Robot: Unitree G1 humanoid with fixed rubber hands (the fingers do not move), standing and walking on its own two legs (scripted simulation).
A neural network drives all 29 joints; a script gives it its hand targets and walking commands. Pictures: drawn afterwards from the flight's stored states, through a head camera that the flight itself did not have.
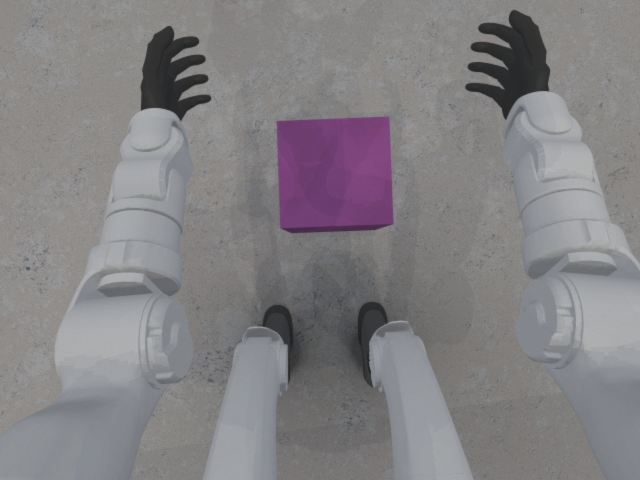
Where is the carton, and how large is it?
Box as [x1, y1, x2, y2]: [276, 117, 393, 232]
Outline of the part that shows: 388,117 276,121 281,228 290,232 376,229 393,223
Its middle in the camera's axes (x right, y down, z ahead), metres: +0.03 -0.13 +0.84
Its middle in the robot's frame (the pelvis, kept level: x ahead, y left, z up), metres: +0.50 -0.02 -0.52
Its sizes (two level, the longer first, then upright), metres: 0.210 0.200 0.250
